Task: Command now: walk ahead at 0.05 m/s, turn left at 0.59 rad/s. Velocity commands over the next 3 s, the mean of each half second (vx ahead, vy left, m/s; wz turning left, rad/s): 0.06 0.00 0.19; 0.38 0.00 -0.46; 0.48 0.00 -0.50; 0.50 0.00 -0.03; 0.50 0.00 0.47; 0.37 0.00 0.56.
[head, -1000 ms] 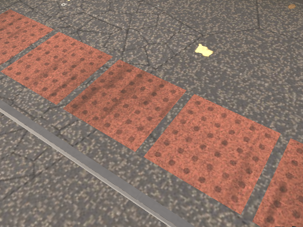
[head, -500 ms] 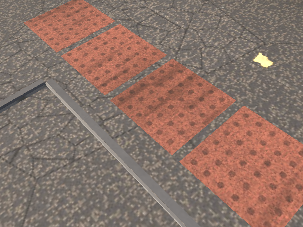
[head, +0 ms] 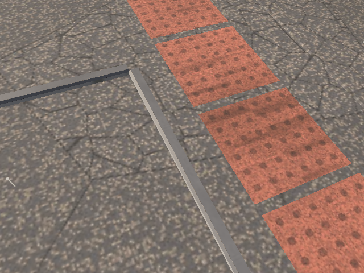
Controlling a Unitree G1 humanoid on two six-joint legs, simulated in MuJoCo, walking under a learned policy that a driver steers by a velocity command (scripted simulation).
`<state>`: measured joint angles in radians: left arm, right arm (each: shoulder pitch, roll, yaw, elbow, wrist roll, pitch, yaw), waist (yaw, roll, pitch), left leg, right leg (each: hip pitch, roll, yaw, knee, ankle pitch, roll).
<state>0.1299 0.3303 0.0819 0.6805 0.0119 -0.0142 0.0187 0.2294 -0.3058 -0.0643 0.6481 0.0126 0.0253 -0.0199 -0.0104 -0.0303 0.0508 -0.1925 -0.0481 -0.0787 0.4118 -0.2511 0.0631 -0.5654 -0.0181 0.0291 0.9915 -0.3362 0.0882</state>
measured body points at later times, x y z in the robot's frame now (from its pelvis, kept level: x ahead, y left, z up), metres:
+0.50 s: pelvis +0.07 -0.01 -0.01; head +0.10 -0.02 +0.44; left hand +0.18 +0.26 -0.12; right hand +0.23 -0.28 -0.12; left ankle +0.03 +0.11 -0.75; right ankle +0.11 -0.13 -0.75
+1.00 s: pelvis +0.25 -0.08 -0.01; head +0.30 -0.09 +0.43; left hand +0.50 +0.13 -0.10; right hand +0.25 -0.37 -0.13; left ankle +0.14 +0.10 -0.65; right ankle +0.30 -0.17 -0.74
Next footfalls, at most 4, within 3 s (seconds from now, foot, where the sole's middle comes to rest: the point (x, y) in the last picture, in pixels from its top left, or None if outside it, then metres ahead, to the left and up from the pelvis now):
0.24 right None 0.15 -0.13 -0.78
0.50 left None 0.07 0.12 -0.78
0.86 right None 0.35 -0.19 -0.77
1.34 left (178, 230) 0.60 -0.01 -0.78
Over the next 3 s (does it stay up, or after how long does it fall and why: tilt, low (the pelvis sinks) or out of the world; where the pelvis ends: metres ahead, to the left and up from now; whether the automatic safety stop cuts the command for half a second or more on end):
stays up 1.21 -0.40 0.01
